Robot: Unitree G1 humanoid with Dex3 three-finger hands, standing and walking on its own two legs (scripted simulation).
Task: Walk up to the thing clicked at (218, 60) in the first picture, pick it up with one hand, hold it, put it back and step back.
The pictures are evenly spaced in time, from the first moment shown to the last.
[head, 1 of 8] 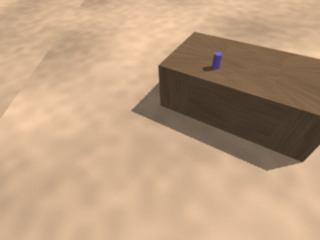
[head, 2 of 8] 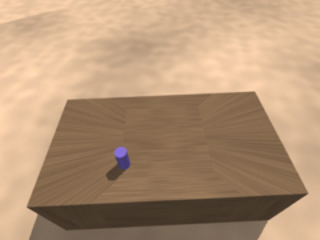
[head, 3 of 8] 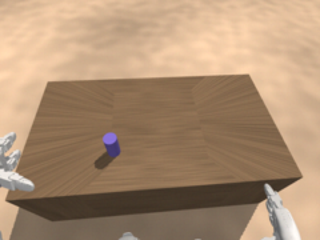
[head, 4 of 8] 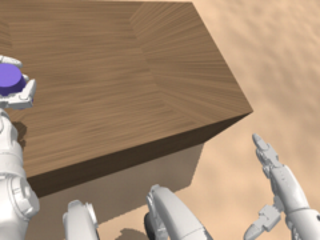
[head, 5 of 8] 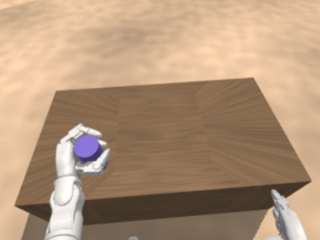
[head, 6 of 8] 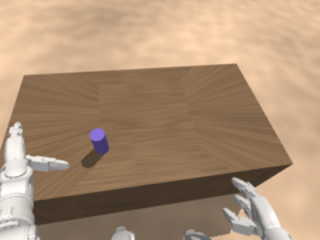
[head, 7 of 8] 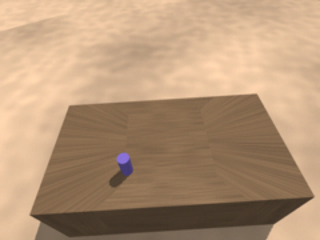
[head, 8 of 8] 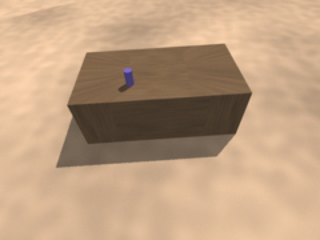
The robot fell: no
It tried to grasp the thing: yes
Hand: left
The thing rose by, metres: 0.30
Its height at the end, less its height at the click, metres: +0.00
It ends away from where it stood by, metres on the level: 0.00
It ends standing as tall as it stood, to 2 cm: yes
